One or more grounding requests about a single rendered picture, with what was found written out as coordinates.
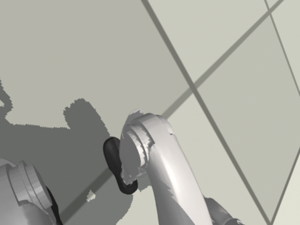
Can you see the right robot foot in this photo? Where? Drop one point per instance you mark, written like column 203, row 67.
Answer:
column 111, row 152

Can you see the right robot hand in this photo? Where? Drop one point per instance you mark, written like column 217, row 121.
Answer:
column 217, row 213

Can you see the left robot foot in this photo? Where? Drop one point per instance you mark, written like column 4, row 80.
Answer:
column 55, row 208

